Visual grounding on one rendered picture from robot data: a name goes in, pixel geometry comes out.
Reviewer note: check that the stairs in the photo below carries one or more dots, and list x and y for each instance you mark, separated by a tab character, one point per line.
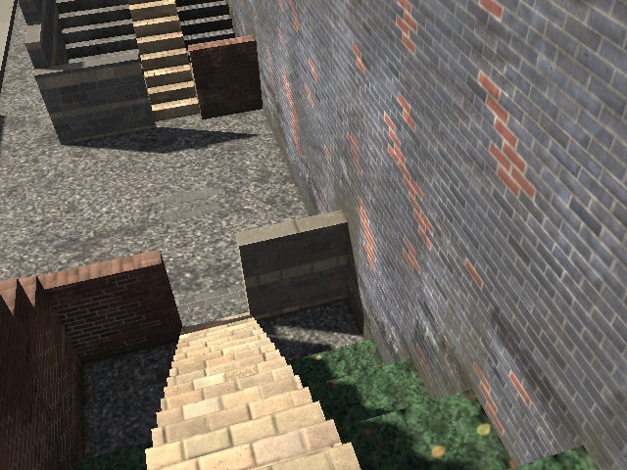
233	403
164	58

